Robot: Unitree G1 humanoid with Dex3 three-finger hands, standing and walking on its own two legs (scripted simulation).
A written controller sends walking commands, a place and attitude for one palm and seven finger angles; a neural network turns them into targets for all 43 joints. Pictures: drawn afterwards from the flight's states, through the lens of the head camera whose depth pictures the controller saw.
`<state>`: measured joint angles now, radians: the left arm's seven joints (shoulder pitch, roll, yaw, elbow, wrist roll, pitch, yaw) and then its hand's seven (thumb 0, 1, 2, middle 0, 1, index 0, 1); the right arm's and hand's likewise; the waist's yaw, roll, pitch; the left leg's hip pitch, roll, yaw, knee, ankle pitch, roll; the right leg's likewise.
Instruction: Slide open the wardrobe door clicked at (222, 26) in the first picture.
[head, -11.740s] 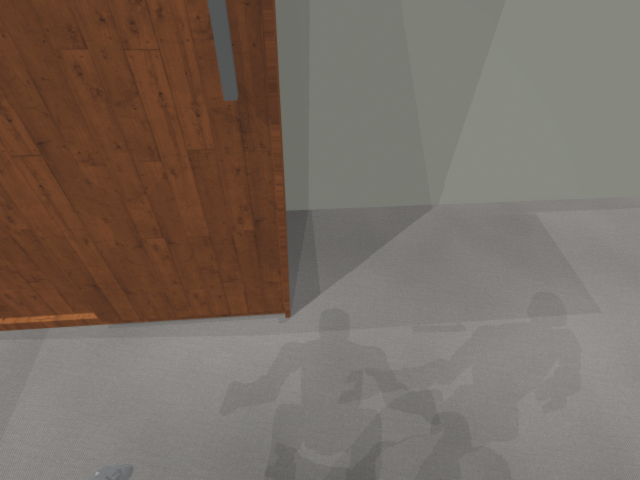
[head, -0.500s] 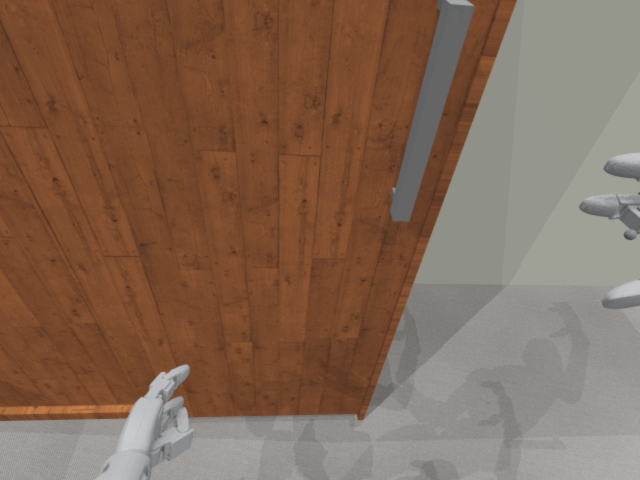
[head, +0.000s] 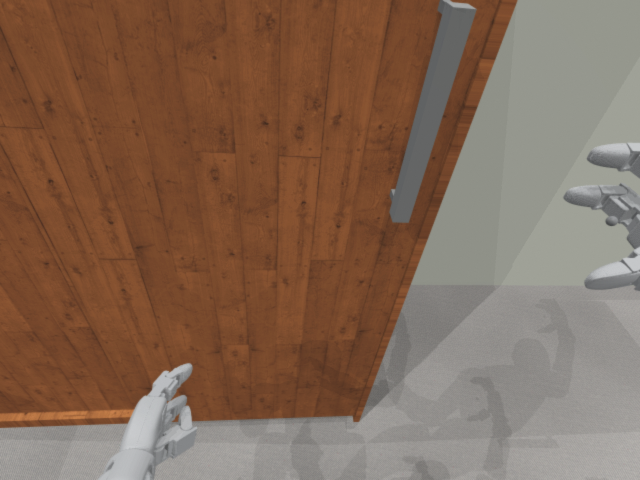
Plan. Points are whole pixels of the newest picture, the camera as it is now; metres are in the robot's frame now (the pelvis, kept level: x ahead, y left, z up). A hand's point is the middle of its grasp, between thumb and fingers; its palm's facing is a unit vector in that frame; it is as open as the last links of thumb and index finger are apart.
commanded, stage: move the hooked fingers beside the handle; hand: right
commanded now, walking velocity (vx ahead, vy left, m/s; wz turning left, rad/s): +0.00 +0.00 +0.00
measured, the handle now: (419, 124) +0.49 -0.12 +0.26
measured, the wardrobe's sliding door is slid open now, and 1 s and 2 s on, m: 0.00 0.00 0.00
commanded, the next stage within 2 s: none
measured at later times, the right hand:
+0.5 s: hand (558, 195) +0.34 -0.24 +0.26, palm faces +0.03 +0.99 -0.10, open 14.0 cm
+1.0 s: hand (517, 173) +0.39 -0.21 +0.25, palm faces +0.00 +1.00 -0.07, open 14.0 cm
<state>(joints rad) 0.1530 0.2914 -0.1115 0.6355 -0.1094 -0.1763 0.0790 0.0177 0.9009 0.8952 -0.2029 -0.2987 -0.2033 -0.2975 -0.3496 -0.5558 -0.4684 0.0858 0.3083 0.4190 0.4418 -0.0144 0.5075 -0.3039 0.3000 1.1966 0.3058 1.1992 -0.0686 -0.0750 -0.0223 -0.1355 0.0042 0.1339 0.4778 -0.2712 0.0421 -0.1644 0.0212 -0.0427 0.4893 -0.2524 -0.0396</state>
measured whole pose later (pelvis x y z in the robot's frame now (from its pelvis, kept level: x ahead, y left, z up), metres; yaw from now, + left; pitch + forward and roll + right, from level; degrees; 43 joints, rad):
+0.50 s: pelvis +0.01 +0.00 +0.00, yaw +1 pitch -4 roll +0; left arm 0.17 0.29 -0.10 0.64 -0.11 -0.14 0.08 0.02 0.90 0.90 -0.20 -0.30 -0.20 -0.30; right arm -0.44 -0.50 -0.40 0.15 0.27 0.41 0.35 -0.01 0.51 -0.30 0.30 1.20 0.30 1.20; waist -0.04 -0.07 -0.02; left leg -0.13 0.00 0.12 0.46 -0.27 0.04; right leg -0.15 0.02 -0.05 0.46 -0.25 -0.04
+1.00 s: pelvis +0.01 +0.00 +0.00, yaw +1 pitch -2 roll +0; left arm 0.20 0.29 -0.09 0.64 -0.11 -0.12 0.08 0.02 0.90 0.90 -0.20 -0.30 -0.20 -0.30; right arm -0.58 -0.47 -0.33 0.33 0.24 0.35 0.31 -0.01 0.51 -0.30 0.30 1.20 0.30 1.20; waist -0.02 -0.06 -0.02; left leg -0.15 0.00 0.11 0.45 -0.27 0.04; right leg -0.16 0.02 -0.06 0.44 -0.24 -0.04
